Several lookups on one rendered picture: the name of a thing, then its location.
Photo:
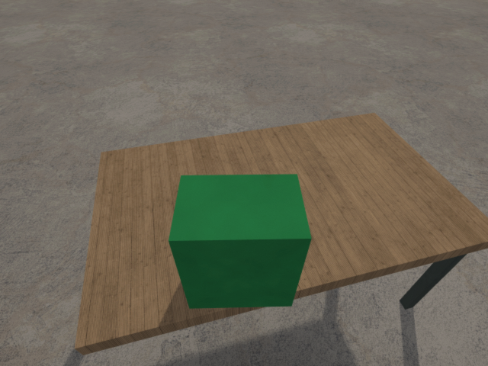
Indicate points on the table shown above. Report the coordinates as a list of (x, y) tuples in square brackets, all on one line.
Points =
[(374, 207)]

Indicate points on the carton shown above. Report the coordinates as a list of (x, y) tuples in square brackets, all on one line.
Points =
[(239, 240)]

